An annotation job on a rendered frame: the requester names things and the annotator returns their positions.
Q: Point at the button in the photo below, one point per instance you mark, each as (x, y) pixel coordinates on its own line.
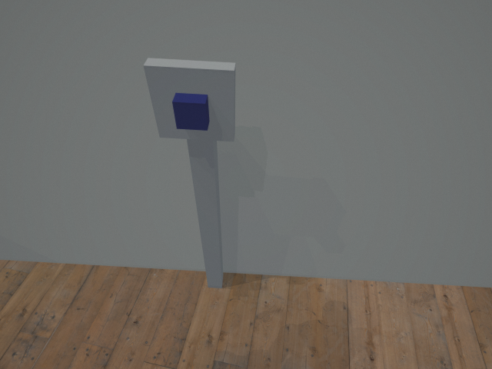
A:
(191, 111)

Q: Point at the panel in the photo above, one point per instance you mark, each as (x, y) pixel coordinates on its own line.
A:
(165, 77)

